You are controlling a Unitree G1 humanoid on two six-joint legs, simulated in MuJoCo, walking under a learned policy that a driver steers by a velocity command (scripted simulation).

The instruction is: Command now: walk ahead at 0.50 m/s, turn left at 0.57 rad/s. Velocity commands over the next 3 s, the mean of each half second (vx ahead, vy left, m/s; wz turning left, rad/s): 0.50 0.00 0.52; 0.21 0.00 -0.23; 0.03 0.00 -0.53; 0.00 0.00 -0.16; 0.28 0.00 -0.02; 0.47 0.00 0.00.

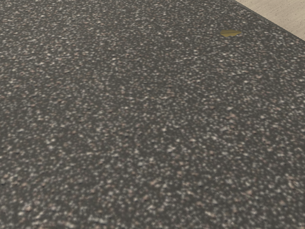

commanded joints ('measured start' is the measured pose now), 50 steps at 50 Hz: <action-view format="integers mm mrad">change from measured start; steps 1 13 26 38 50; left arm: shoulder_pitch -16 -284 18 68 88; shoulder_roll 138 93 73 145 75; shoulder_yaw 36 16 16 36 30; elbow -87 -191 -72 -28 -113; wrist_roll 20 9 25 -16 6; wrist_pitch -21 -11 -5 62 165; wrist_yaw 1 -23 -24 13 30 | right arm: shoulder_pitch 12 166 71 -37 -148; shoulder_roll -101 -146 -71 -104 -106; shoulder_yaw -22 -36 1 -7 -9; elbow -78 -35 -99 -122 -98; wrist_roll -13 10 -6 -32 -42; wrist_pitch -23 1 -12 -27 23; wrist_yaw -12 -54 -43 -44 -68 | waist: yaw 15 -68 12 -21 34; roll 28 98 -100 -85 154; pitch -127 -63 -66 -151 -161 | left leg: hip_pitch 282 195 -278 182 114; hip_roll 276 204 168 98 368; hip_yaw -422 -368 -123 -79 -88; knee -294 -214 561 -137 -266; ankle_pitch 205 80 -167 301 230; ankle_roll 207 98 -82 -79 133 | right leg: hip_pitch -259 -123 236 143 -110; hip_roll -74 37 -178 -67 -26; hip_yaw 82 64 309 199 -1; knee -77 -710 -996 -742 -223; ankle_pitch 89 474 355 562 33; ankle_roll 4 50 -211 -92 87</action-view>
